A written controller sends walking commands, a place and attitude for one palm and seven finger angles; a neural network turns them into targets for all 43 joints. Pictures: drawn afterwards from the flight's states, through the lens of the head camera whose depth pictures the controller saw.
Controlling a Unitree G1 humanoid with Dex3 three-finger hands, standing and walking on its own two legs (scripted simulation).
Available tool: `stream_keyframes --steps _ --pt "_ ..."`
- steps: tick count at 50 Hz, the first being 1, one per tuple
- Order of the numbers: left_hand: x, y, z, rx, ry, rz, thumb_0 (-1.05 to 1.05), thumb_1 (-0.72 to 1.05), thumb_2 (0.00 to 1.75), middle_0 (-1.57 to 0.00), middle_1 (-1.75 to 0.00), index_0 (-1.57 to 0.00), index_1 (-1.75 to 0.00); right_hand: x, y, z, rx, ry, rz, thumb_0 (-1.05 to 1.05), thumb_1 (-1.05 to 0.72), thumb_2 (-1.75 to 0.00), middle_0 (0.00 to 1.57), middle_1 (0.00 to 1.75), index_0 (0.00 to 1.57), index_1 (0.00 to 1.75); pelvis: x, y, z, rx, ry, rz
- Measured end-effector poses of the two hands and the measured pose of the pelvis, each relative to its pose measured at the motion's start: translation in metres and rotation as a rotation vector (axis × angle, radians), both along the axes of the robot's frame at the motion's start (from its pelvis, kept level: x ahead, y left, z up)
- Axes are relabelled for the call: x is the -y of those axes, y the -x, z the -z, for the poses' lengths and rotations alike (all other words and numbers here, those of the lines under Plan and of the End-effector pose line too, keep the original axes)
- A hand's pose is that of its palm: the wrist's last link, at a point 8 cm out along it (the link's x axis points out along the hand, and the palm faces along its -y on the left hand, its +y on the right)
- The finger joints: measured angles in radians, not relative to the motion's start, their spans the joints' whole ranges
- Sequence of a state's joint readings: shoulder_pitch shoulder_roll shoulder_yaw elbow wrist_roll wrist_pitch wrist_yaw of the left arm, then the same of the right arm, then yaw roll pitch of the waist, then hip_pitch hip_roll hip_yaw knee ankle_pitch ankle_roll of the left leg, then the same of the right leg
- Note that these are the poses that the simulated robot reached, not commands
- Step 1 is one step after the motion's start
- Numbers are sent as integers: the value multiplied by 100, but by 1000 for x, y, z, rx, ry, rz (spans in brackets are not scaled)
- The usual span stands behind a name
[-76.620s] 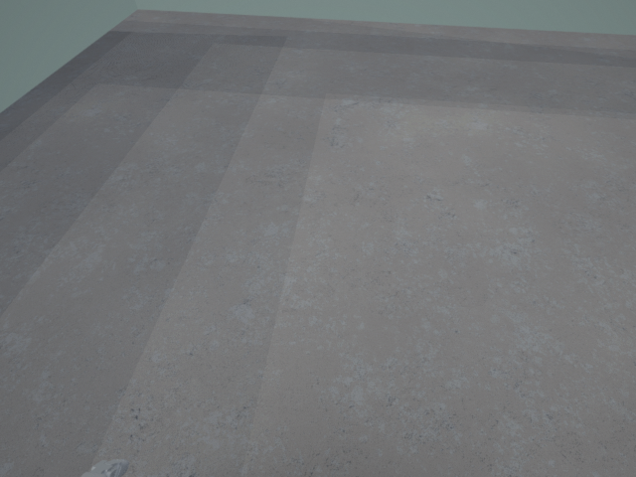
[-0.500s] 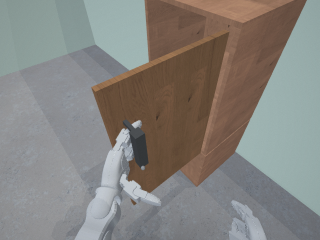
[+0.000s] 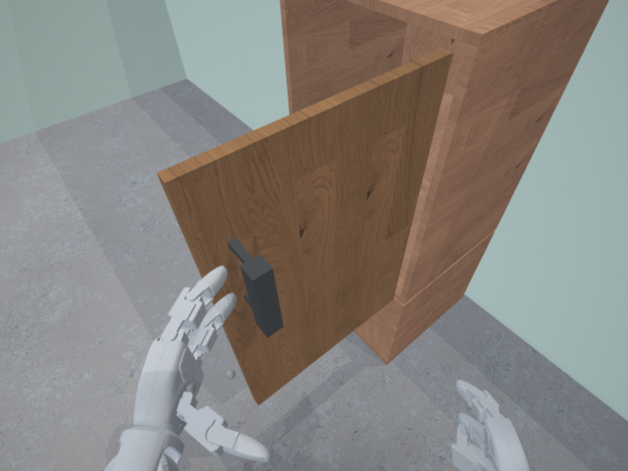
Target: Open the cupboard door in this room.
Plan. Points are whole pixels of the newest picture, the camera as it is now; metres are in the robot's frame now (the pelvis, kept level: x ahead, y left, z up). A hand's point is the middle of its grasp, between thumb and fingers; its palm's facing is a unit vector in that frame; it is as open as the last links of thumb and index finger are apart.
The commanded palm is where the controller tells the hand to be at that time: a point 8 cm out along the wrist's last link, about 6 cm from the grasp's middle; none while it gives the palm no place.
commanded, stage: slide the hand sideways off the handle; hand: left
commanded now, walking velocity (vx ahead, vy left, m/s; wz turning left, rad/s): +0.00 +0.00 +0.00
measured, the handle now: (253, 287) +0.31 +0.09 +0.09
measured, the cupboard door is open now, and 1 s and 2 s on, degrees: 89 89 89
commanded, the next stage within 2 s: draw the hand back to the body in 0.38 s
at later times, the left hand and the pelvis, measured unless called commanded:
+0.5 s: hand (178, 406) +0.18 +0.15 +0.09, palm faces -0.03 -1.00 -0.03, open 16.3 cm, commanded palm +0.15 +0.20 +0.10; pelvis -0.01 +0.00 -0.01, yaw +1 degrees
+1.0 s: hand (113, 394) +0.17 +0.19 +0.13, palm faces +0.00 -1.00 -0.07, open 16.1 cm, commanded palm +0.14 +0.25 +0.15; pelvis +0.00 +0.02 +0.01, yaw +1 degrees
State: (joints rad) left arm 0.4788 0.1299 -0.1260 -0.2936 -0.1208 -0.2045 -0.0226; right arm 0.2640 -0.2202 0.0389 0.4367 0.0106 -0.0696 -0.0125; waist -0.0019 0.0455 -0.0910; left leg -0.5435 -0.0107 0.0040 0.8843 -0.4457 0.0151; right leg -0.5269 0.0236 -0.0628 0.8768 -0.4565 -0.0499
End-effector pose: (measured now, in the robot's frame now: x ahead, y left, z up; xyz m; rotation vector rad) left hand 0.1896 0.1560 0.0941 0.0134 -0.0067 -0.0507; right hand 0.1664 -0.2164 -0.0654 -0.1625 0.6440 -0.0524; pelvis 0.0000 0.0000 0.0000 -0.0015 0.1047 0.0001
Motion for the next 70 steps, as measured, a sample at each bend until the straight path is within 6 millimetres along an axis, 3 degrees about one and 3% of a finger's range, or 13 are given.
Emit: stream_keyframes --steps 19,27,33,48,57,70 --pt "-38 35 2 -12 -27 -37 -1 -50 30 -16 -30 -16 -31 16 -3 4 22 30 30 1 -90 -90 20 30 20 30 6 1 7 -21 10 -17" --pt "-47 30 4 5 -9 -16 -1 -50 30 -15 -30 -15 -30 7 -1 2 40 40 28 1 -90 -90 20 30 20 30 -1 6 9 -21 22 -20" --pt "-57 26 -10 23 -27 -12 -1 -50 30 -16 -30 -16 -30 -4 2 -3 54 19 46 1 -90 -90 20 30 20 30 -8 3 5 -7 25 -11" --pt "-85 39 -38 32 -54 -46 -1 -49 31 -16 -30 -16 -30 -26 -8 -20 111 13 7 1 -90 -90 20 30 20 30 -22 2 -5 40 33 -17" --pt "-106 43 -60 14 -254 -252 -1 -31 38 -16 -30 -16 -31 -31 -9 -33 94 42 17 1 -90 -90 20 30 20 30 -25 0 -21 91 30 -5" --pt "-137 35 -88 39 -370 -398 0 12 57 -18 -30 -18 -31 -27 -9 -35 11 59 11 1 -90 -90 20 30 20 30 -27 -9 -39 148 18 6"
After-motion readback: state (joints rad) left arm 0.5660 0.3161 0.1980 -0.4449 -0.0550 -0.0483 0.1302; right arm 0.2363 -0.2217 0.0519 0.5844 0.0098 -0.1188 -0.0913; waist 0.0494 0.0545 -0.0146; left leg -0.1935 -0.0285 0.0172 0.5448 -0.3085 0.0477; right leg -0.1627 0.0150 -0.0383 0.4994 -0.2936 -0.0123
